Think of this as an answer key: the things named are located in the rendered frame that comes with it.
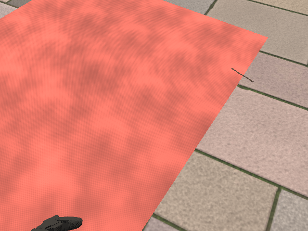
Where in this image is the robot left hand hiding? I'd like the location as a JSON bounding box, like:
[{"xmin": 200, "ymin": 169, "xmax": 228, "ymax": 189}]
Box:
[{"xmin": 31, "ymin": 215, "xmax": 83, "ymax": 231}]

